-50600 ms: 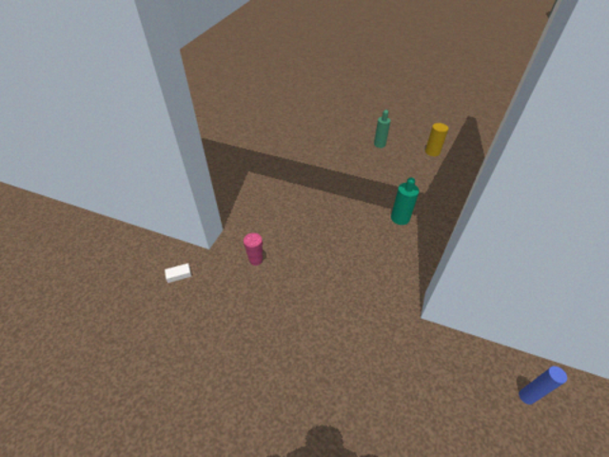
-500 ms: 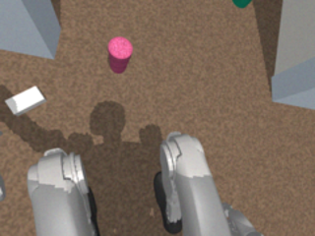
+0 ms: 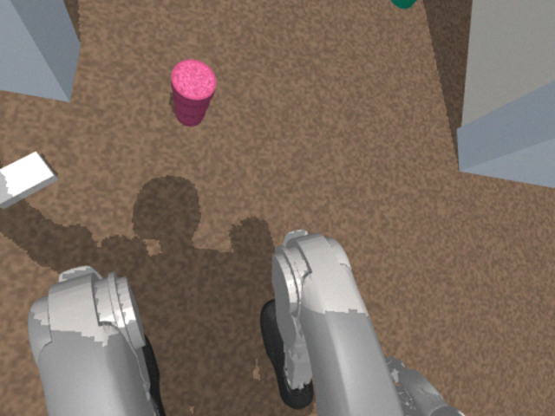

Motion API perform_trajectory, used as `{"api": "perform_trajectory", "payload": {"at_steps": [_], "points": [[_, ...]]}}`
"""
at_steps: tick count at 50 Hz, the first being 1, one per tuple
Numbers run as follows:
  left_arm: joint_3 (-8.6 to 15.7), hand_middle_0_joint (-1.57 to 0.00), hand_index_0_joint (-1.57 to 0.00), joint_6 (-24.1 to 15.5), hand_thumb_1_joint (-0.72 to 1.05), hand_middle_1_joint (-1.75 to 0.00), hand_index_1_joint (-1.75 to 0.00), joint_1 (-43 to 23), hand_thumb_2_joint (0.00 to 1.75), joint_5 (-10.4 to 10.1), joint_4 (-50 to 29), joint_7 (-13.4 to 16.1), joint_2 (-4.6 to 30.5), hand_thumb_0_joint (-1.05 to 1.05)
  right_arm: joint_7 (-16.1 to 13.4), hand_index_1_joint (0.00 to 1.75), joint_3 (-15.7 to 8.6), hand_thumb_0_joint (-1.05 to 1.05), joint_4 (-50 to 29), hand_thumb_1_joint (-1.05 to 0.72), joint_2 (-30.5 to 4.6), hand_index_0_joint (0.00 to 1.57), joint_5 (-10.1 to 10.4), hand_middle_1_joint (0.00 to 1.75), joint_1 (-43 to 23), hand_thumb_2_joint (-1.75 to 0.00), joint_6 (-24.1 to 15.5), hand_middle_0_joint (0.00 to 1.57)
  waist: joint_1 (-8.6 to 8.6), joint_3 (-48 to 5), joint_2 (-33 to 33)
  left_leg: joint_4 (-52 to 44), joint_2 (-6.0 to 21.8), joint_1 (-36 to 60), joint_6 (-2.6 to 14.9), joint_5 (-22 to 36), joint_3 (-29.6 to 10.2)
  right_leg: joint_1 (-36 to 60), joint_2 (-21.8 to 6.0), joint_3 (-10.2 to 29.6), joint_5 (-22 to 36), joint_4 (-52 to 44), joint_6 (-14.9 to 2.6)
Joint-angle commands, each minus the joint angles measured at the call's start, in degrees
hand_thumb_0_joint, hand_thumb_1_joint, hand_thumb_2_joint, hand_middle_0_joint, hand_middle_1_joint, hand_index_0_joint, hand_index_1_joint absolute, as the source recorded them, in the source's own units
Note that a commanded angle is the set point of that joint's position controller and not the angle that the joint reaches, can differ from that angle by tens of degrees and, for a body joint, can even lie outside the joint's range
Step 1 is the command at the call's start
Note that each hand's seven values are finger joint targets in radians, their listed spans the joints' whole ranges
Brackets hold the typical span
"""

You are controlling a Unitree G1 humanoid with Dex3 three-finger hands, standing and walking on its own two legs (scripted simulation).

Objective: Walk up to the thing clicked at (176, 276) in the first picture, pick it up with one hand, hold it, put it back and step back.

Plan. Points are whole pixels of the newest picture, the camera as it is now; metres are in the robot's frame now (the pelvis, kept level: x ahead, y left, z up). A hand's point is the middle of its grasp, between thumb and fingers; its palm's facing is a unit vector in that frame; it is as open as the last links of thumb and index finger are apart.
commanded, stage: rise first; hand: left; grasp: from above
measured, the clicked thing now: (20, 180) +0.47 +0.33 -0.30
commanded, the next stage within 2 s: approach in 1.20 s
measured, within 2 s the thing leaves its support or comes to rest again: neither
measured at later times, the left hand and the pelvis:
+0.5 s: hand out of the picture +0.43 +0.37 -0.18, palm faces -0.30 -0.28 -0.91, open 13.4 cm; pelvis +0.00 +0.00 +0.00, yaw -1 degrees
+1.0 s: hand out of the picture +0.43 +0.38 -0.18, palm faces -0.31 -0.28 -0.91, open 13.4 cm; pelvis -0.01 +0.00 +0.00, yaw -1 degrees
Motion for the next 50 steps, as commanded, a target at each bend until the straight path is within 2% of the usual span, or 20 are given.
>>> {"api": "perform_trajectory", "payload": {"at_steps": [1, 6, 9, 10, 11, 14, 18, 19, 22, 24, 25, 29, 32, 33, 38, 39, 42, 44, 47, 50], "points": [[0.25, -0.25, -0.24, -0.02, -0.41, -0.88, -0.88, -15.09, 0.84, 0.13, -6.95, 2.73, 16.43, 0.0, -0.24, 0.3, -3.88, 0.0, -0.05, -0.91, -14.61, 0.2, 0.19, 0.3, 12.26, -0.9, -0.68, 0.2, -0.2, -38.68, 20.36, -12.26, -0.31, 29.71, 3.18, 9.43, 7.82, 18.25, 1.47, -6.02, 15.44, -14.79, -3.75], [0.69, -0.24, -0.23, 0.61, -0.42, -0.87, -0.88, -14.99, 0.85, -0.08, -6.06, 3.15, 16.88, 0.0, 0.06, 0.3, -3.46, 0.0, -0.23, -0.91, -14.87, 0.2, 0.17, 0.3, 11.98, -0.9, -1.03, 0.2, -0.05, -39.37, 20.91, -12.43, -0.23, 30.69, 3.01, 9.86, 7.52, 18.28, 1.59, -6.37, 15.78, -14.54, -3.87], [-0.12, -0.25, -0.24, 0.93, -0.41, -0.86, -0.87, -16.61, 0.85, -0.25, -5.66, 3.0, 16.17, 0.0, 0.26, 0.3, -3.23, 0.0, -0.21, -0.91, -14.93, 0.2, 0.03, 0.3, 12.5, -0.9, -1.37, 0.2, -1.49, -37.64, 20.25, -12.08, -0.11, 29.56, 3.21, 9.37, 7.48, 18.18, 1.62, -6.41, 15.48, -15.17, -3.65], [0.03, -0.25, -0.24, 0.98, -0.4, -0.87, -0.87, -16.52, 0.84, -0.46, -5.36, 3.13, 16.93, 0.0, 0.32, 0.3, -3.09, 0.0, -0.19, -0.91, -15.0, 0.2, 0.15, 0.3, 12.13, -0.9, -1.46, 0.2, -0.87, -37.9, 20.68, -12.15, -0.05, 29.26, 3.17, 9.16, 7.41, 17.93, 1.77, -6.34, 15.23, -14.94, -3.74], [0.59, -0.26, -0.25, 0.97, -0.4, -0.85, -0.86, -17.05, 0.84, -0.44, -5.91, 3.24, 17.24, 0.0, 0.39, 0.3, -2.97, 0.0, -0.25, -0.91, -15.27, 0.2, -0.07, 0.3, 12.54, -0.9, -1.55, 0.2, -1.37, -38.64, 20.41, -12.03, -0.09, 29.73, 3.19, 9.9, 7.26, 18.69, 1.75, -6.56, 15.98, -14.94, -3.62], [0.12, -0.24, -0.23, 1.29, -0.42, -0.88, -0.89, -16.56, 0.85, -0.55, -4.53, 3.2, 16.92, 0.0, 0.5, 0.3, -2.94, 0.0, -0.17, -0.91, -15.44, 0.2, 0.24, 0.3, 12.31, -0.9, -1.85, 0.2, -1.02, -37.89, 21.74, -12.73, -0.13, 30.59, 2.89, 9.44, 7.14, 17.43, 1.83, -6.78, 15.32, -14.62, -3.94], [0.01, -0.24, -0.22, 1.62, -0.43, -0.88, -0.89, -18.35, 0.86, -0.26, -5.43, 3.38, 17.71, 0.0, 0.81, 0.3, -2.68, 0.0, -0.29, -0.91, -15.8, 0.2, 0.14, 0.3, 12.7, -0.9, -2.25, 0.2, -1.97, -37.89, 23.0, -13.07, 0.0, 31.72, 2.7, 9.78, 6.82, 17.28, 1.77, -7.14, 15.65, -14.33, -4.03], [-0.24, -0.23, -0.22, 1.8, -0.44, -0.9, -0.91, -17.93, 0.86, -0.39, -4.25, 3.46, 17.42, 0.0, 0.79, 0.3, -2.58, 0.0, -0.31, -0.91, -15.51, 0.2, 0.28, 0.3, 12.2, -0.91, -2.31, 0.2, -1.28, -37.38, 22.48, -12.96, 0.07, 30.94, 2.8, 8.96, 6.95, 16.65, 1.99, -6.95, 15.0, -14.66, -4.05], [-0.13, -0.23, -0.22, 2.07, -0.45, -0.87, -0.89, -18.47, 0.88, -0.71, -4.5, 3.47, 17.86, 0.0, 1.06, 0.3, -2.41, 0.0, -0.08, -0.91, -15.85, 0.2, 0.13, 0.3, 13.04, -0.9, -2.75, 0.2, -2.28, -37.25, 20.95, -12.06, 0.04, 29.38, 3.17, 9.04, 7.18, 18.51, 1.97, -6.52, 15.35, -15.43, -3.65], [-0.18, -0.25, -0.23, 2.11, -0.43, -0.86, -0.88, -18.06, 0.87, -1.22, -4.4, 3.29, 18.27, 0.0, 1.14, 0.3, -2.36, 0.0, -0.27, -0.91, -15.48, 0.2, 0.27, 0.3, 12.6, -0.91, -2.94, 0.2, -1.49, -37.67, 20.89, -11.94, 0.06, 28.31, 3.26, 8.55, 7.34, 18.89, 2.01, -6.3, 14.87, -15.5, -3.61], [-0.29, -0.25, -0.24, 2.26, -0.42, -0.86, -0.88, -18.72, 0.85, -0.91, -5.03, 2.9, 18.46, 0.0, 1.15, 0.3, -2.46, 0.0, -0.23, -0.91, -15.69, 0.2, 0.32, 0.3, 13.03, -0.91, -3.09, 0.2, -2.17, -37.55, 21.11, -12.05, 0.06, 29.89, 3.19, 9.11, 7.22, 18.46, 1.9, -6.48, 15.25, -15.4, -3.62], [-0.21, -0.25, -0.24, 2.39, -0.42, -0.86, -0.88, -18.21, 0.85, -0.97, -4.67, 2.45, 19.02, 0.0, 1.27, 0.3, -2.25, 0.0, -0.29, -0.91, -15.75, 0.2, 0.37, 0.3, 12.91, -0.91, -3.29, 0.2, -1.59, -37.55, 22.44, -12.71, 0.05, 29.91, 2.95, 9.1, 7.22, 19.25, 2.0, -6.61, 15.17, -15.39, -3.78], [-0.42, -0.24, -0.23, 2.69, -0.43, -0.88, -0.89, -18.44, 0.86, -1.18, -4.58, 2.06, 18.95, 0.0, 1.45, 0.3, -2.15, 0.0, -0.32, -0.91, -15.95, 0.2, 0.56, 0.3, 13.31, -0.91, -3.36, 0.2, -2.16, -37.55, 22.08, -12.57, 0.06, 30.43, 2.97, 10.09, 7.02, 19.23, 2.0, -6.76, 16.18, -15.14, -3.75], [-0.21, -0.23, -0.22, 2.7, -0.44, -0.88, -0.89, -18.39, 0.87, -1.33, -4.97, 2.02, 19.06, 0.0, 1.52, 0.3, -2.05, 0.0, -0.38, -0.91, -15.93, 0.2, 0.46, 0.3, 13.09, -0.9, -3.35, 0.2, -1.68, -38.68, 22.25, -12.74, 0.05, 30.47, 2.91, 10.41, 7.02, 19.79, 2.08, -6.76, 16.48, -15.13, -3.79], [-0.57, -0.23, -0.22, 2.64, -0.44, -0.88, -0.9, -19.13, 0.87, -1.54, -4.81, 1.41, 19.65, 0.0, 1.59, 0.3, -1.82, 0.0, -0.57, -0.91, -16.09, 0.2, 0.64, 0.3, 13.39, -0.9, -3.42, 0.2, -2.24, -36.69, 21.58, -12.63, -0.01, 28.79, 3.18, 9.28, 7.02, 19.72, 2.11, -6.6, 15.62, -15.84, -3.59], [-0.35, -0.23, -0.22, 2.63, -0.44, -0.89, -0.9, -17.79, 0.86, -1.42, -3.66, 1.37, 19.68, 0.0, 1.69, 0.3, -1.77, 0.0, -0.61, -0.91, -16.1, 0.2, 0.53, 0.3, 13.14, -0.9, -3.34, 0.2, -1.66, -36.86, 21.34, -12.77, -0.03, 28.41, 3.14, 9.05, 7.13, 20.08, 2.17, -6.56, 15.26, -15.83, -3.65], [-1.66, -0.24, -0.23, 2.11, -0.44, -0.87, -0.88, -18.19, 0.87, -1.13, -3.36, 0.47, 19.47, 0.0, 1.81, 0.3, -1.6, 0.0, -0.79, -0.91, -16.12, 0.2, 0.62, 0.3, 13.35, -0.91, -3.62, 0.2, -2.48, -35.64, 19.96, -12.38, 0.03, 27.8, 3.36, 8.26, 6.84, 19.4, 2.21, -6.57, 14.51, -16.02, -3.59], [-0.84, -0.26, -0.24, 1.53, -0.41, -0.86, -0.87, -17.57, 0.85, -1.52, -3.71, 0.64, 20.04, 0.0, 1.64, 0.3, -1.64, 0.0, -0.92, -0.91, -16.19, 0.2, 0.77, 0.3, 13.11, -0.9, -3.7, 0.2, -1.68, -36.24, 19.63, -12.52, -0.06, 27.64, 3.29, 8.26, 7.0, 20.58, 2.27, -6.51, 14.43, -16.23, -3.51], [-1.07, -0.24, -0.23, 1.33, -0.42, -0.88, -0.89, -18.86, 0.85, -0.6, -5.62, 0.85, 19.77, 0.0, 1.71, 0.3, -1.74, 0.0, -0.67, -0.91, -16.55, 0.2, 0.46, 0.3, 13.54, -0.9, -3.87, 0.2, -2.56, -37.11, 22.18, -13.08, 0.05, 31.06, 2.81, 9.35, 6.61, 19.13, 2.17, -7.15, 15.36, -15.5, -3.78], [-1.27, -0.23, -0.22, 1.0, -0.44, -0.88, -0.9, -19.01, 0.87, -0.66, -5.01, 1.31, 19.55, 0.0, 1.77, 0.3, -1.79, 0.0, -0.8, -0.91, -16.68, 0.2, 0.45, 0.3, 12.93, -0.9, -3.99, 0.2, -2.47, -36.25, 23.13, -13.67, 0.12, 30.82, 2.59, 8.19, 6.46, 17.86, 2.2, -7.49, 14.11, -15.42, -3.97]]}}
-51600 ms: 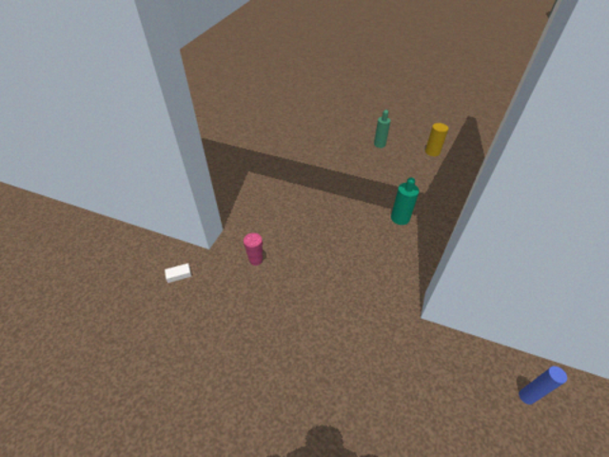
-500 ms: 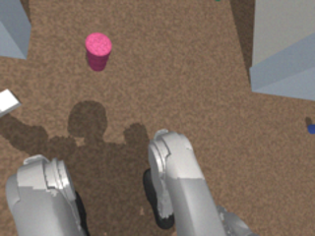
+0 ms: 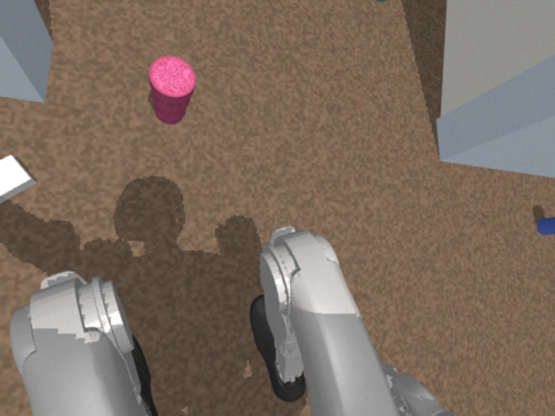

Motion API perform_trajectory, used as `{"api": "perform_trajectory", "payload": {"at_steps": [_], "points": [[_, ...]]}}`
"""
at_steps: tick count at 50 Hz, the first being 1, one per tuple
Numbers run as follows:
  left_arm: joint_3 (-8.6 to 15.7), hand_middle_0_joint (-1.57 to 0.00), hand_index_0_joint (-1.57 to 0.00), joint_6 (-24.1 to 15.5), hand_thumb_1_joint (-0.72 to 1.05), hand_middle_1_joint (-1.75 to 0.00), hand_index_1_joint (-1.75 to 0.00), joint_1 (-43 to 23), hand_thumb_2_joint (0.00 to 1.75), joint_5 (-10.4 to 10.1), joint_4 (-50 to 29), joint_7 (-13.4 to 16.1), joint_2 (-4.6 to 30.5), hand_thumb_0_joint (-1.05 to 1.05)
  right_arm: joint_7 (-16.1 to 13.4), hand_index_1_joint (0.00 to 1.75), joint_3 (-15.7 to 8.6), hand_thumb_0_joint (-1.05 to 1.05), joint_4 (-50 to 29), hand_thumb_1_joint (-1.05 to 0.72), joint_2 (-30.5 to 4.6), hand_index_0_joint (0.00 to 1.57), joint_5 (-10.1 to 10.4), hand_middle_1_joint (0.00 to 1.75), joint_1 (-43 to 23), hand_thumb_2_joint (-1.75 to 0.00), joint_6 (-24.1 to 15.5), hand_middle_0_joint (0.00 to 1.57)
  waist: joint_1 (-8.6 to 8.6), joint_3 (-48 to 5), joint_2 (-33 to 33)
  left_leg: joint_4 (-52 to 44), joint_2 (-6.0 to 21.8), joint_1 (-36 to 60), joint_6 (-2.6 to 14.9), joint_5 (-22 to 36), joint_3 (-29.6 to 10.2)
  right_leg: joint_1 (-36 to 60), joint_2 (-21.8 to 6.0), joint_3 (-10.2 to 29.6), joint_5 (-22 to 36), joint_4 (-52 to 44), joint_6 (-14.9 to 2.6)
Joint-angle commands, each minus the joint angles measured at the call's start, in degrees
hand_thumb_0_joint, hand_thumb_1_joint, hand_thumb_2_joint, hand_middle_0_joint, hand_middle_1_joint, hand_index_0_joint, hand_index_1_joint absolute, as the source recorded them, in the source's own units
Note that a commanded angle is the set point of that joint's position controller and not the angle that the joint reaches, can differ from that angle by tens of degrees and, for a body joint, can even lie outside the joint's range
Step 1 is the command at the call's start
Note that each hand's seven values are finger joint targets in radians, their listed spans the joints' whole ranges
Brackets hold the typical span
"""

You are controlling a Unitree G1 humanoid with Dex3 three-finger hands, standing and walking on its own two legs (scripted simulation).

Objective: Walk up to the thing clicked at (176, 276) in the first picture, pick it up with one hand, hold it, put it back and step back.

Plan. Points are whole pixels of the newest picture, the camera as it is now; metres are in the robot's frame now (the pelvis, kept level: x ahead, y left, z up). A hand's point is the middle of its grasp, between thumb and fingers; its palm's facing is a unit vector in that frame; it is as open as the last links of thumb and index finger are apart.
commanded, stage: rise first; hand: left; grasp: from above
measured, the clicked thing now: out of the picture +0.47 +0.34 -0.30
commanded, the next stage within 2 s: approach in 0.20 s
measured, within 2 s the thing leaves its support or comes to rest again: neither
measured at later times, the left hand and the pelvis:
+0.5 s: hand out of the picture +0.45 +0.37 -0.18, palm faces -0.29 -0.26 -0.92, open 14.1 cm; pelvis +0.00 +0.00 +0.00, yaw +0 degrees
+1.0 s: hand out of the picture +0.45 +0.34 -0.18, palm faces -0.36 -0.28 -0.89, open 14.4 cm; pelvis +0.00 +0.00 +0.00, yaw +0 degrees
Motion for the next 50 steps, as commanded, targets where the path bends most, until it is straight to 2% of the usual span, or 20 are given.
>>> {"api": "perform_trajectory", "payload": {"at_steps": [1, 4, 9, 10, 13, 14, 15, 17, 20, 21, 23, 25, 28, 29, 32, 35, 39, 43, 47, 50], "points": [[0.64, -0.24, -0.23, -0.73, -0.43, -0.88, -0.89, -15.76, 0.86, 0.62, -8.19, 3.28, 16.84, 0.0, -0.52, 0.3, -4.48, 0.0, -0.05, -0.91, -15.79, 0.2, 0.35, 0.3, 11.68, -0.91, -0.55, 0.2, -0.5, -37.95, 22.98, -12.76, -0.05, 29.64, 2.7, 8.06, 7.44, 16.84, 1.67, -6.45, 13.46, -14.25, -4.0], [-0.4, -0.23, -0.22, -0.48, -0.44, -0.87, -0.89, -15.68, 0.87, 0.7, -9.41, 3.51, 14.5, 0.0, -0.45, 0.3, -4.63, 0.0, 0.29, -0.91, -15.28, 0.2, 0.24, 0.3, 11.72, -0.9, -0.67, 0.2, -0.46, -39.73, 24.74, -12.8, -0.07, 31.25, 2.39, 9.41, 7.64, 17.06, 1.63, -6.4, 14.78, -13.92, -4.08], [-0.87, -0.24, -0.22, 0.21, -0.44, -0.87, -0.89, -14.19, 0.86, 0.3, -8.25, 3.3, 14.03, 0.0, -0.17, 0.3, -5.06, 0.0, 0.52, -0.91, -15.33, 0.2, 0.45, 0.3, 11.6, -0.9, -0.91, 0.2, 0.24, -38.47, 24.4, -13.34, -0.07, 31.03, 2.33, 8.84, 7.6, 15.66, 1.53, -6.45, 13.87, -13.63, -4.26], [-0.2, -0.24, -0.22, 0.15, -0.44, -0.87, -0.89, -15.95, 0.87, 0.66, -10.11, 3.33, 15.95, 0.0, -0.2, 0.3, -4.89, 0.0, 0.28, -0.91, -15.6, 0.2, 0.39, 0.3, 11.87, -0.91, -0.97, 0.2, -0.01, -38.66, 25.25, -13.53, -0.07, 31.18, 2.38, 8.97, 7.59, 16.02, 1.45, -6.55, 13.95, -13.68, -4.19], [-0.8, -0.23, -0.22, 0.57, -0.44, -0.88, -0.89, -14.49, 0.86, 0.72, -7.63, 3.19, 14.18, 0.0, 0.01, 0.3, -4.99, 0.0, -0.02, -0.91, -15.28, 0.2, 0.55, 0.3, 11.21, -0.9, -0.63, 0.2, 0.18, -38.77, 23.85, -13.25, -0.13, 30.62, 2.46, 8.78, 7.59, 15.77, 1.6, -6.38, 13.85, -13.7, -4.23], [-1.19, -0.24, -0.22, 0.38, -0.44, -0.87, -0.88, -16.14, 0.87, 0.33, -8.18, 3.1, 13.78, 0.0, 0.03, 0.3, -4.95, 0.0, -0.04, -0.91, -15.34, 0.2, 0.47, 0.3, 11.65, -0.9, -0.75, 0.2, -0.85, -38.12, 23.12, -12.86, -0.16, 29.44, 2.7, 8.2, 7.57, 15.92, 1.63, -6.3, 13.61, -14.11, -4.06], [-1.02, -0.24, -0.19, 0.43, -0.52, -0.83, -0.88, -15.52, 0.94, 0.18, -7.34, 3.11, 13.77, 0.0, 0.07, 0.3, -4.96, 0.0, 0.05, -0.91, -15.42, 0.2, 0.57, 0.3, 11.82, -0.91, -0.83, 0.2, -0.54, -37.57, 22.17, -13.06, -0.21, 29.24, 2.72, 7.69, 7.48, 15.44, 1.56, -6.36, 12.92, -14.07, -4.11], [-1.81, -0.12, -0.1, 0.3, -0.57, -0.96, -0.98, -16.65, 0.97, 0.31, -7.6, 3.24, 13.05, 0.0, -0.04, 0.3, -4.89, 0.0, 0.16, -0.9, -15.5, 0.2, 0.43, 0.3, 11.73, -0.9, -1.01, 0.2, -1.01, -37.55, 23.19, -13.13, -0.19, 29.84, 2.55, 7.38, 7.48, 14.89, 1.54, -6.49, 12.69, -14.13, -4.12], [-3.59, -0.1, -0.08, 0.52, -0.61, -0.99, -1.01, -20.6, 1.0, 0.67, -8.62, 4.05, 11.16, 0.0, -0.04, 0.3, -4.79, 0.0, 0.8, -0.9, -15.58, 0.2, 0.26, 0.3, 12.81, -0.9, -1.55, 0.2, -2.58, -39.0, 24.45, -12.66, 0.07, 32.07, 2.3, 9.15, 7.29, 14.46, 1.58, -6.64, 14.57, -13.81, -4.15], [-4.69, -0.1, -0.07, 0.65, -0.61, -0.99, -1.01, -22.39, 1.02, 0.64, -8.21, 4.45, 9.5, 0.0, 0.05, 0.3, -4.64, 0.0, 0.91, -0.9, -15.73, 0.2, 0.01, 0.3, 13.58, -0.9, -1.78, 0.2, -4.23, -38.9, 24.1, -12.12, 0.1, 31.54, 2.48, 9.52, 7.31, 15.01, 1.71, -6.48, 15.53, -14.46, -3.87], [-5.19, -0.09, -0.07, 1.03, -0.61, -1.0, -1.03, -25.48, 1.01, 0.22, -7.85, 5.36, 9.45, 0.0, 0.13, 0.3, -4.25, 0.0, 1.21, -0.9, -16.13, 0.2, -0.22, 0.3, 14.62, -0.9, -2.25, 0.2, -5.22, -39.1, 23.77, -12.01, 0.11, 30.81, 2.62, 9.47, 7.33, 15.7, 1.66, -6.44, 15.79, -14.95, -3.75], [-4.56, -0.09, -0.06, 1.91, -0.61, -1.01, -1.03, -28.46, 1.02, 0.4, -7.39, 6.07, 11.74, 0.0, 0.02, 0.3, -3.86, 0.0, 1.54, -0.91, -16.3, 0.2, -0.41, 0.3, 14.95, -0.9, -2.37, 0.2, -5.25, -39.88, 24.39, -11.54, 0.25, 30.13, 2.67, 9.3, 7.64, 16.48, 1.69, -6.07, 15.73, -15.18, -3.59], [-5.6, -0.09, -0.07, 3.82, -0.61, -1.02, -1.04, -29.73, 1.02, 0.6, -3.04, 5.86, 11.1, 0.0, 0.08, 0.3, -3.2, 0.0, 1.18, -0.91, -16.3, 0.2, -0.73, 0.3, 14.88, -0.9, -2.27, 0.2, -5.79, -38.28, 24.23, -12.1, 0.14, 28.34, 2.76, 7.38, 7.83, 16.56, 1.95, -5.75, 13.76, -15.77, -3.67], [-4.47, -0.09, -0.07, 4.26, -0.61, -1.02, -1.04, -31.22, 1.01, 0.65, -5.29, 5.85, 13.42, 0.0, -0.1, 0.3, -3.04, 0.0, 0.8, -0.91, -16.69, 0.2, -0.53, 0.3, 14.81, -0.9, -2.33, 0.2, -5.05, -40.37, 25.44, -12.07, 0.25, 29.71, 2.67, 8.15, 7.69, 16.95, 1.97, -6.01, 14.34, -15.51, -3.71], [-5.03, -0.08, -0.06, 6.68, -0.61, -1.02, -1.05, -27.05, 1.02, 1.7, -1.45, 4.74, 12.99, 0.0, -0.19, 0.3, -2.42, 0.0, -0.39, -0.91, -16.82, 0.2, -0.1, 0.3, 13.86, -0.9, -1.92, 0.2, -4.42, -40.3, 26.4, -12.66, 0.05, 30.19, 2.55, 9.95, 7.79, 17.82, 2.09, -6.31, 16.01, -14.58, -4.05], [-4.9, -0.08, -0.06, 8.66, -0.61, -1.01, -1.03, -22.9, 1.01, 0.99, 0.34, 3.37, 12.28, 0.0, -0.19, 0.3, -2.11, 0.0, -1.28, -0.9, -16.96, 0.2, 0.53, 0.3, 14.41, -0.9, -1.68, 0.2, -4.29, -39.62, 23.4, -13.0, -0.23, 28.55, 3.01, 12.0, 7.78, 19.11, 2.13, -6.26, 17.78, -14.49, -3.81], [-3.87, -0.08, -0.07, 9.4, -0.61, -1.02, -1.03, -18.2, 0.99, -0.6, -0.62, 2.09, 14.26, 0.0, -0.44, 0.3, -1.27, 0.0, -2.54, -0.9, -16.46, 0.2, 0.99, 0.3, 14.05, -0.9, -1.18, 0.2, -2.82, -40.11, 19.76, -12.31, -0.19, 25.13, 3.83, 13.25, 8.26, 24.08, 2.37, -5.33, 19.75, -15.26, -2.95], [-2.87, -0.08, -0.07, 7.98, -0.61, -1.0, -1.02, -18.21, 0.99, -1.66, -6.22, 1.49, 16.05, 0.0, -0.57, 0.3, -1.25, 0.0, -3.07, -0.9, -15.82, 0.2, 1.43, 0.3, 12.82, -0.9, -1.09, 0.2, -1.72, -40.6, 20.63, -12.09, 0.02, 24.67, 3.86, 12.34, 8.43, 25.02, 2.59, -4.54, 18.9, -15.08, -2.99], [-1.99, -0.09, -0.07, 4.98, -0.61, -0.99, -1.0, -17.37, 0.99, -2.35, -8.57, 1.62, 16.02, 0.0, -1.1, 0.3, -1.74, 0.0, -2.58, -0.9, -15.89, 0.2, 1.29, 0.3, 12.43, -0.9, -1.27, 0.2, -1.99, -38.61, 20.89, -12.66, -0.05, 24.39, 3.45, 7.23, 7.8, 21.99, 2.57, -4.99, 12.45, -15.53, -3.5], [-2.6, -0.09, -0.08, 2.67, -0.59, -0.98, -1.0, -20.69, 0.98, -1.28, -11.76, 1.83, 16.7, 0.0, -1.44, 0.3, -1.95, 0.0, -2.05, -0.9, -15.44, 0.2, 0.76, 0.3, 12.51, -0.9, -1.49, 0.2, -2.95, -38.55, 22.97, -12.31, 0.03, 26.56, 3.05, 5.58, 7.49, 19.9, 2.51, -4.87, 10.25, -15.44, -3.91]]}}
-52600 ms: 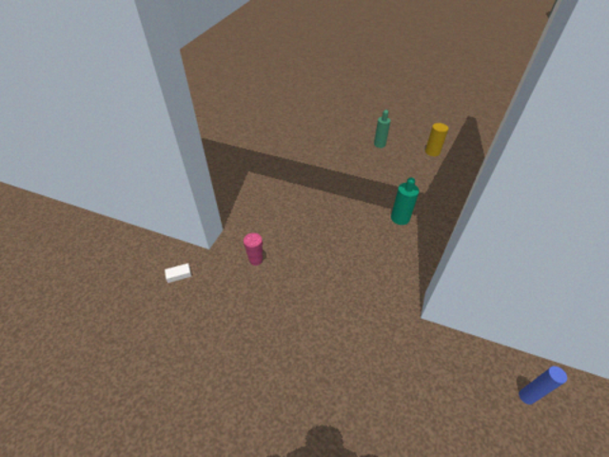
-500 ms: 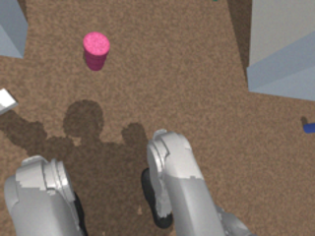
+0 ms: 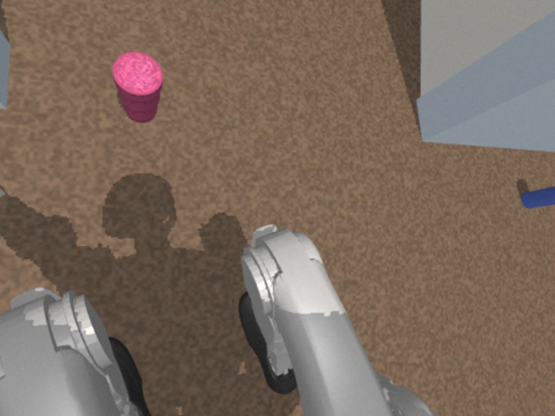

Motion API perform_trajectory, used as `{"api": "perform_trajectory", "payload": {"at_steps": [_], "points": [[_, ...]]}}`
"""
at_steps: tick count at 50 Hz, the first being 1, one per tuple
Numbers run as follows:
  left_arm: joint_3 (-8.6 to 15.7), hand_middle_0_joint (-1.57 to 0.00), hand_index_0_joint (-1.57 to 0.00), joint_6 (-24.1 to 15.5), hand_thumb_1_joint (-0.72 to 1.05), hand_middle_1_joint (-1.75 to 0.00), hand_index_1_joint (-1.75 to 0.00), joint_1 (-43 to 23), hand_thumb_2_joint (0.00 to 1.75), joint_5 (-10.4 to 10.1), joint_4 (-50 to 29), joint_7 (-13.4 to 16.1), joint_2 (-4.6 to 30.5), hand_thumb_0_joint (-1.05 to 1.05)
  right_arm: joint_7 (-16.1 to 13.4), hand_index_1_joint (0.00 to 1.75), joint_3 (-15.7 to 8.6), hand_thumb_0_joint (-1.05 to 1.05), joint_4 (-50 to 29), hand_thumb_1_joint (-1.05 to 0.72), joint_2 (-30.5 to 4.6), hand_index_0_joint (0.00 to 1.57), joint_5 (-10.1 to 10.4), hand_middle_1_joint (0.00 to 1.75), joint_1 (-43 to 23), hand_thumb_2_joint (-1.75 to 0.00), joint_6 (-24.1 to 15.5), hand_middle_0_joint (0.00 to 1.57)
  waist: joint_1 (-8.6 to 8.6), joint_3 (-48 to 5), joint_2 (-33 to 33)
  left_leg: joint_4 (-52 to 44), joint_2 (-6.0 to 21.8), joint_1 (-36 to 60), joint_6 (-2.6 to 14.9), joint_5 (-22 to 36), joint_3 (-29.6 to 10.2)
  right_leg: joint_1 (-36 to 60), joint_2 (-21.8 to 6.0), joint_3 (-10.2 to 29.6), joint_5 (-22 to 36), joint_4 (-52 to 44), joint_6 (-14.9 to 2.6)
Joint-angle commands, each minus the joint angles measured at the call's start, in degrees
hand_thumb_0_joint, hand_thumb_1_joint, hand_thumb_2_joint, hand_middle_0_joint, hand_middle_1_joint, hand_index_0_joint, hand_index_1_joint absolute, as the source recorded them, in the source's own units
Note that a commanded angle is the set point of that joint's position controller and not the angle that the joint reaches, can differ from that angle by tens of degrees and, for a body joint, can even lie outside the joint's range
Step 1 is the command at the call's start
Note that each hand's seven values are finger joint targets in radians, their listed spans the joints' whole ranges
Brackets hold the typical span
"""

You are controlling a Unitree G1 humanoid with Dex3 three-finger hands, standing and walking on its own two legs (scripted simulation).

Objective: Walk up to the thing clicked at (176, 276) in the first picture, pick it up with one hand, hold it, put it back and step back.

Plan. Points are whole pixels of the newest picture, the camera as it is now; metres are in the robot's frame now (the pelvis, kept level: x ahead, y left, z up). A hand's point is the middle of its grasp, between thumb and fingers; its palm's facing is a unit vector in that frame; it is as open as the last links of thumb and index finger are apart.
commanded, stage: rest palm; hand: left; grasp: from above
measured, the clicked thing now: out of the picture +0.47 +0.35 -0.31
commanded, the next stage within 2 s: close in 1.42 s
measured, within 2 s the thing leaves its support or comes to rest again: neither
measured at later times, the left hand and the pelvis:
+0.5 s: hand out of the picture +0.46 +0.34 -0.23, palm faces -0.31 -0.29 -0.90, open 14.5 cm; pelvis +0.00 +0.01 -0.01, yaw -2 degrees
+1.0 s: hand out of the picture +0.46 +0.34 -0.25, palm faces -0.34 -0.29 -0.89, open 14.4 cm; pelvis +0.00 +0.01 -0.01, yaw -3 degrees
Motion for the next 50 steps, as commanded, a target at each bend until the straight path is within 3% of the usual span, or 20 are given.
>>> {"api": "perform_trajectory", "payload": {"at_steps": [1, 5, 9, 13, 14, 15, 19, 23, 25, 26, 27, 30, 33, 34, 35, 36, 37, 39, 42, 50], "points": [[-0.78, -0.09, -0.07, -3.23, -0.61, -0.97, -0.98, -19.96, 0.99, 1.63, -11.88, 3.07, 17.82, 0.0, -1.13, 0.3, -5.14, 0.0, 0.08, -0.89, -15.07, 0.2, 0.04, 0.3, 10.5, -0.9, -1.11, 0.2, -0.14, -38.8, 22.82, -11.33, -0.78, 27.68, 3.01, 5.1, 7.41, 19.6, 1.53, -5.36, 9.12, -14.38, -3.91], [-4.28, -0.08, -0.04, -4.67, -0.61, -0.92, -0.97, -20.01, 1.05, 1.47, -4.89, 4.25, 11.29, 0.0, -1.06, 0.3, -5.37, 0.0, 1.43, -0.89, -15.64, 0.2, -0.75, 0.3, 11.51, -0.9, -2.35, 0.2, -2.82, -34.73, 21.06, -11.27, -0.57, 27.42, 2.66, 4.03, 6.39, 15.91, 1.5, -7.0, 8.67, -14.44, -4.01], [-5.6, -0.08, -0.04, -5.04, -0.61, -0.94, -0.98, -20.42, 1.05, 2.04, 0.66, 5.37, 11.51, 0.0, -0.96, 0.3, -4.65, 0.0, 2.92, -0.89, -16.59, 0.2, -1.55, 0.3, 13.35, -0.9, -3.44, 0.2, -3.57, -34.31, 19.22, -10.14, -0.53, 28.28, 2.73, 7.53, 6.45, 17.72, 1.35, -7.3, 12.68, -14.31, -3.5], [-4.26, -0.08, -0.05, -5.44, -0.61, -0.95, -0.99, -20.96, 1.03, 2.95, 3.05, 7.99, 15.13, 0.0, -0.9, 0.3, -3.04, 0.0, 1.42, -0.9, -17.41, 0.2, -2.15, 0.3, 10.76, -0.9, -4.29, 0.2, -2.73, -35.13, 21.37, -10.32, -0.2, 30.3, 2.25, 9.41, 6.11, 19.43, 1.57, -8.17, 14.36, -13.28, -3.58], [-2.92, -0.09, -0.05, -5.55, -0.61, -0.95, -0.98, -21.48, 1.02, 3.23, 2.56, 8.86, 17.03, 0.0, -0.92, 0.3, -2.79, 0.0, 1.28, -0.9, -17.56, 0.2, -2.13, 0.3, 10.41, -0.9, -4.44, 0.2, -2.2, -35.79, 22.25, -10.37, -0.07, 30.95, 2.1, 9.73, 5.94, 19.01, 1.52, -8.55, 14.23, -12.72, -3.69], [-3.54, -0.08, -0.05, -5.34, -0.61, -0.95, -0.99, -20.78, 1.02, 3.94, 4.31, 9.36, 15.95, 0.0, -0.7, 0.3, -2.25, 0.0, 1.94, -0.9, -17.12, 0.2, -2.56, 0.3, 11.06, -0.9, -4.31, 0.2, -3.08, -35.17, 23.43, -10.4, -0.01, 31.65, 1.96, 10.5, 5.93, 19.34, 1.55, -8.62, 15.18, -12.33, -3.73], [-0.75, -0.09, -0.05, -4.89, -0.61, -0.94, -0.98, -21.71, 1.01, 4.49, 3.78, 11.89, 20.54, 0.0, -0.21, 0.3, -1.45, 0.0, 0.63, -0.9, -18.31, 0.2, -3.07, 0.3, 9.84, -0.9, -4.52, 0.2, -3.27, -34.55, 24.97, -9.64, 0.36, 31.36, 2.18, 11.78, 6.09, 20.71, 1.59, -8.33, 16.76, -12.45, -3.36], [0.82, -0.09, -0.05, -4.18, -0.61, -0.93, -0.97, -20.53, 1.02, 3.84, 3.56, 13.38, 21.96, 0.0, 0.07, 0.3, -0.84, 0.0, -0.62, -0.9, -18.62, 0.2, -3.35, 0.3, 8.14, -0.9, -4.45, 0.2, -3.2, -36.48, 26.68, -9.89, 0.78, 33.25, 1.84, 13.37, 5.54, 22.41, 1.86, -8.79, 18.21, -12.07, -3.53], [0.42, -0.09, -0.05, -3.7, -0.61, -0.93, -0.97, -19.87, 1.01, 3.78, 4.99, 13.54, 22.57, 0.0, 0.23, 0.3, -0.68, 0.0, -0.39, -0.9, -18.76, 0.2, -3.68, 0.3, 8.44, -0.9, -4.34, 0.2, -4.21, -34.87, 26.68, -9.2, 0.86, 32.29, 2.2, 12.77, 5.61, 22.57, 1.91, -8.48, 18.54, -12.41, -3.26], [-1.08, -0.09, -0.05, -3.8, -0.61, -0.94, -0.97, -21.71, 1.0, 3.25, 4.01, 13.41, 21.73, 0.0, 0.51, 0.3, -0.23, 0.0, -1.56, -0.9, -18.56, 0.2, -3.63, 0.3, 7.38, -0.9, -4.64, 0.2, -4.27, -33.15, 26.97, -9.6, 0.74, 30.67, 2.25, 11.38, 5.51, 21.8, 1.85, -8.37, 17.21, -12.45, -3.48], [1.36, -0.08, -0.05, -3.49, -0.61, -0.93, -0.97, -19.66, 1.02, 2.92, 5.98, 13.53, 23.98, 0.0, 0.54, 0.3, -0.6, 0.0, 0.11, -0.9, -19.36, 0.2, -3.76, 0.3, 9.15, -0.9, -4.64, 0.2, -4.8, -32.44, 25.55, -8.82, 0.85, 30.27, 2.46, 11.2, 5.38, 21.99, 1.84, -8.54, 17.18, -12.58, -3.16], [1.89, -0.08, -0.05, -3.63, -0.61, -0.94, -0.97, -18.0, 1.01, 2.61, 5.94, 12.83, 25.17, 0.0, 0.59, 0.3, -0.16, 0.0, -0.65, -0.9, -19.88, 0.2, -3.91, 0.3, 8.84, -0.9, -4.56, 0.2, -4.46, -33.3, 25.93, -9.44, 0.99, 30.82, 2.23, 11.61, 4.68, 22.76, 2.03, -9.11, 16.8, -12.5, -3.39], [0.1, -0.09, -0.05, -4.15, -0.61, -0.94, -0.98, -18.07, 1.01, 2.19, 6.16, 11.82, 24.02, 0.0, 0.48, 0.3, 0.1, 0.0, -1.55, -0.9, -19.7, 0.2, -3.7, 0.3, 8.01, -0.9, -4.69, 0.2, -5.16, -30.84, 24.42, -9.18, 0.97, 28.72, 2.5, 9.5, 4.48, 22.14, 2.12, -9.11, 15.39, -12.96, -3.36], [0.82, -0.09, -0.05, -4.39, -0.61, -0.94, -0.97, -18.16, 1.01, 2.33, 6.61, 11.66, 25.0, 0.0, 0.52, 0.3, 0.17, 0.0, -1.05, -0.9, -20.12, 0.2, -3.75, 0.3, 9.19, -0.9, -4.87, 0.2, -5.81, -30.5, 24.16, -9.29, 0.83, 28.53, 2.52, 9.22, 4.3, 21.69, 1.99, -9.36, 14.94, -12.78, -3.38], [-1.19, -0.09, -0.06, -4.78, -0.6, -0.96, -0.98, -18.97, 0.99, 2.06, 5.81, 11.07, 23.18, 0.0, 0.58, 0.3, 0.44, 0.0, -1.75, -0.9, -19.86, 0.2, -3.72, 0.3, 8.71, -0.9, -5.17, 0.2, -6.03, -29.95, 24.26, -9.08, 0.84, 28.45, 2.58, 8.68, 4.23, 21.54, 2.03, -9.2, 14.57, -12.89, -3.31], [0.84, -0.09, -0.05, -5.04, -0.61, -0.94, -0.97, -17.81, 1.0, 1.7, 6.66, 11.37, 25.47, 0.0, 0.4, 0.3, 0.52, 0.0, -0.74, -0.9, -20.51, 0.2, -4.0, 0.3, 9.61, -0.9, -5.17, 0.2, -6.19, -30.9, 23.58, -9.38, 1.0, 29.08, 2.43, 9.64, 3.88, 22.92, 2.15, -9.76, 15.41, -12.97, -3.24], [-1.21, -0.09, -0.06, -5.38, -0.6, -0.95, -0.97, -18.01, 1.0, 2.23, 6.27, 11.03, 23.88, 0.0, 0.4, 0.3, 0.55, 0.0, -1.68, -0.9, -20.26, 0.2, -3.75, 0.3, 8.99, -0.9, -5.28, 0.2, -5.98, -30.83, 23.77, -9.04, 0.93, 29.04, 2.47, 9.37, 3.91, 22.42, 2.25, -9.5, 15.26, -12.97, -3.23], [0.19, -0.09, -0.07, -5.88, -0.59, -0.96, -0.98, -17.64, 0.98, 2.04, 7.1, 11.4, 25.48, 0.0, 0.44, 0.3, 1.17, 0.0, -0.94, -0.9, -20.61, 0.2, -4.12, 0.3, 10.3, -0.9, -5.32, 0.2, -6.17, -29.83, 23.55, -9.26, 1.02, 28.4, 2.45, 9.37, 3.66, 23.01, 2.26, -9.95, 15.14, -13.16, -3.11], [-1.43, -0.1, -0.07, -6.36, -0.58, -0.95, -0.98, -18.64, 0.99, 2.05, 7.61, 11.4, 24.33, 0.0, 0.51, 0.3, 1.65, 0.0, -1.16, -0.9, -20.52, 0.2, -4.29, 0.3, 10.0, -0.9, -5.73, 0.2, -7.28, -28.0, 23.39, -8.93, 0.96, 28.37, 2.4, 8.44, 3.62, 21.92, 2.2, -10.08, 14.6, -13.24, -3.02], [-1.06, -0.11, -0.09, -6.41, -0.56, -0.94, -0.96, -18.88, 0.97, 2.67, 7.8, 13.72, 26.02, 0.0, 0.68, 0.3, 2.24, 0.0, -1.22, -0.9, -21.6, 0.2, -4.61, 0.3, 9.15, -0.91, -6.48, 0.2, -7.15, -28.57, 24.79, -9.05, 1.34, 29.35, 1.92, 9.03, 3.34, 23.53, 2.72, -10.36, 15.62, -13.5, -2.96]]}}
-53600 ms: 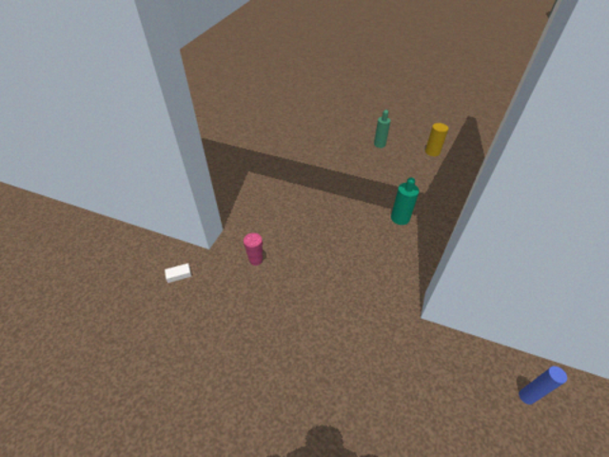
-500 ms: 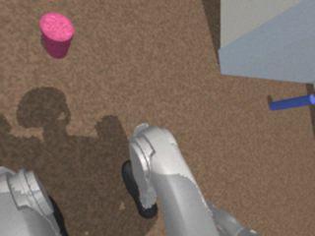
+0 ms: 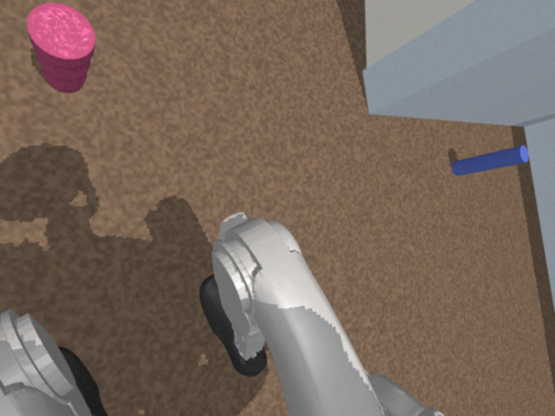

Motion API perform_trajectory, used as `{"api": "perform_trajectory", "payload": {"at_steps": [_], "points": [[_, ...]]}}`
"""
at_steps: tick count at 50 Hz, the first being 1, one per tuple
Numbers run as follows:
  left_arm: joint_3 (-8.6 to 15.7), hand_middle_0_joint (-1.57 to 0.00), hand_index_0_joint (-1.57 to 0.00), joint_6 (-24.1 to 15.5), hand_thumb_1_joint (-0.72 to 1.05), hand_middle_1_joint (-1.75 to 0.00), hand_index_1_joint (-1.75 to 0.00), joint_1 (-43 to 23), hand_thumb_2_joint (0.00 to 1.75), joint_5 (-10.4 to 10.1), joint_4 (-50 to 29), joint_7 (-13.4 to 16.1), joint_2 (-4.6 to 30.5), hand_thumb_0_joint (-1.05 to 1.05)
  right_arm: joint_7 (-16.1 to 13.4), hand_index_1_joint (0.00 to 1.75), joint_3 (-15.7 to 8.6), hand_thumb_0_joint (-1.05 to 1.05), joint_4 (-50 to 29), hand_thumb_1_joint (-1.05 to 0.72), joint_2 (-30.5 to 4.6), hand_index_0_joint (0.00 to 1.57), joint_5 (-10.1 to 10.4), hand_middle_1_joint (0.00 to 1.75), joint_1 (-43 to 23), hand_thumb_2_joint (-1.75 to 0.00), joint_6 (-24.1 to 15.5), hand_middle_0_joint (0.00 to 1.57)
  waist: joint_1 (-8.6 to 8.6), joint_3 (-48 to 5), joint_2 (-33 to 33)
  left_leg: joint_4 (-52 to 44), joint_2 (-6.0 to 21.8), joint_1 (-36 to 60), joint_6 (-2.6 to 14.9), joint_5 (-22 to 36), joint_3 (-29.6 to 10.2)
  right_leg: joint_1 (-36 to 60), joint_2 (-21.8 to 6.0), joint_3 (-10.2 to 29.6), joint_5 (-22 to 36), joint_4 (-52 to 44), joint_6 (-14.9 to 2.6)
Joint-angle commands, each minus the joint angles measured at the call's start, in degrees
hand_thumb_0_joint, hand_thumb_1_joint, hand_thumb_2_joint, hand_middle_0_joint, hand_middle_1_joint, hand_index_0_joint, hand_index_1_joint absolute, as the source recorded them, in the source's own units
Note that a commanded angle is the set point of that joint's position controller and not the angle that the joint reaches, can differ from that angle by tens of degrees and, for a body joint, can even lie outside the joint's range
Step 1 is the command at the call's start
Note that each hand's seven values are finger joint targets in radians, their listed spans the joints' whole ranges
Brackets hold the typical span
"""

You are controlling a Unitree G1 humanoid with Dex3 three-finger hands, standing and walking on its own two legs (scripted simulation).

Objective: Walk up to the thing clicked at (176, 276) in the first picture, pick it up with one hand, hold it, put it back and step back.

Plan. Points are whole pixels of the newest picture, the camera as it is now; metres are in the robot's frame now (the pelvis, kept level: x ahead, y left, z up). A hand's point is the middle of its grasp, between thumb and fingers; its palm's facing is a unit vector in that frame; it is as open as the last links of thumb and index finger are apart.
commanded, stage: rest palm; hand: left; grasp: from above
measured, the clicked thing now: out of the picture +0.45 +0.36 -0.30
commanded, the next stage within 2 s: close in 0.42 s
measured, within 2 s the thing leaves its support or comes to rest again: neither
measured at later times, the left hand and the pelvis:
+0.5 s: hand out of the picture +0.44 +0.36 -0.26, palm faces -0.33 -0.30 -0.89, open 13.9 cm; pelvis +0.00 +0.00 +0.00, yaw -1 degrees
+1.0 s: hand out of the picture +0.45 +0.36 -0.25, palm faces -0.33 -0.29 -0.90, open 12.0 cm; pelvis +0.00 +0.00 +0.01, yaw -1 degrees
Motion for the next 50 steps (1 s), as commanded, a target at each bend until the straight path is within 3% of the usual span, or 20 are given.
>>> {"api": "perform_trajectory", "payload": {"at_steps": [1, 2, 6, 7, 8, 12, 26, 31, 50], "points": [[-1.1, -0.12, -0.09, -0.06, -0.56, -0.94, -0.96, -13.1, 0.97, 0.84, -5.83, 3.63, 13.51, 0.0, -0.28, 0.3, -4.91, 0.0, 1.25, -0.9, -19.65, 0.2, 0.14, 0.3, 12.12, -0.91, -0.46, 0.2, -2.96, -37.01, 32.19, -12.62, 1.75, 28.94, 1.59, 10.74, 7.53, 20.72, 1.6, -7.37, 16.2, -13.52, -4.2], [-1.33, -0.13, -0.1, -0.18, -0.54, -0.93, -0.95, -15.21, 0.95, 0.58, -7.23, 3.86, 13.26, 0.0, -0.3, 0.3, -4.89, 0.0, 1.5, -0.9, -19.57, 0.2, 0.32, 0.3, 11.56, -0.91, -0.75, 0.2, -2.61, -36.51, 33.08, -13.32, 1.82, 29.4, 1.14, 10.2, 7.22, 19.02, 1.39, -7.85, 15.05, -12.86, -4.49], [-0.5, -0.14, -0.12, 0.81, -0.52, -0.93, -0.95, -13.2, 0.94, 1.13, -5.46, 4.37, 13.93, 0.0, 0.28, 0.3, -4.85, 0.0, 1.03, -0.9, -19.85, 0.2, 0.44, 0.3, 11.11, -0.91, -0.83, 0.2, -2.93, -36.29, 33.32, -13.42, 2.05, 30.05, 1.0, 11.5, 6.63, 19.34, 1.43, -8.0, 16.2, -12.61, -4.53], [-1.46, -0.14, -0.12, 0.96, -0.52, -0.93, -0.95, -13.54, 0.94, 0.84, -5.6, 4.4, 12.91, 0.0, 0.35, 0.3, -5.05, 0.0, 1.1, -0.9, -19.84, 0.2, 0.33, 0.3, 10.82, -0.91, -0.98, 0.2, -3.15, -35.68, 33.81, -13.42, 1.88, 30.3, 0.96, 11.37, 7.04, 19.65, 1.35, -7.73, 16.35, -12.63, -4.53], [-0.66, -0.13, -0.11, 1.2, -0.53, -0.94, -0.96, -12.57, 0.94, 0.72, -5.56, 4.59, 13.63, 0.0, 0.44, 0.3, -5.0, 0.0, 0.77, -0.91, -19.95, 0.2, 0.21, 0.3, 10.92, -0.91, -0.83, 0.2, -3.11, -36.69, 33.37, -13.28, 2.13, 30.71, 1.04, 12.54, 6.88, 20.7, 1.79, -7.82, 17.66, -13.02, -4.36], [-1.15, -0.14, -0.12, 1.6, -0.51, -0.93, -0.95, -13.15, 0.93, 0.1, -5.2, 4.28, 13.59, 0.0, 0.77, 0.3, -4.86, 0.0, 0.55, -0.9, -20.15, 0.2, 0.39, 0.3, 10.85, -0.91, -1.16, 0.2, -3.74, -35.61, 32.97, -13.27, 2.02, 30.46, 1.06, 12.41, 6.77, 20.18, 1.59, -7.79, 17.36, -13.09, -4.39], [-2.33, -0.16, -0.15, 0.04, -0.45, -0.95, -0.95, -13.15, 0.89, -0.1, -4.43, 4.48, 13.97, 0.0, 0.54, 0.3, -3.16, 0.0, -0.36, -0.9, -20.74, 0.2, -0.01, 0.3, 10.2, -0.91, -0.98, 0.2, -4.55, -34.54, 32.53, -13.78, 2.27, 29.66, 1.0, 11.04, 5.81, 21.12, 1.67, -8.64, 16.5, -13.62, -4.24], [-2.22, -0.29, -0.29, 0.18, -0.27, -0.84, -0.83, -13.54, 0.75, 0.25, -4.99, 4.97, 14.92, 0.0, 0.57, 0.3, -2.93, 0.0, -0.39, -0.89, -21.0, 0.2, -0.06, 0.3, 10.06, -0.9, -0.95, 0.2, -4.75, -34.91, 33.7, -13.44, 2.37, 30.36, 0.95, 11.89, 6.19, 21.81, 1.9, -8.4, 17.58, -13.98, -4.08], [-2.96, -0.45, -0.45, 0.8, -0.07, -0.68, -0.67, -12.86, 0.6, -0.48, -5.85, 3.1, 14.55, 0.0, 0.32, 0.3, -3.29, 0.0, -1.08, -0.89, -21.24, 0.2, 0.34, 0.3, 10.32, -0.9, -0.73, 0.2, -4.7, -34.11, 32.57, -13.77, 2.31, 28.89, 1.25, 10.76, 6.19, 21.33, 2.06, -8.21, 16.48, -14.77, -4.12]]}}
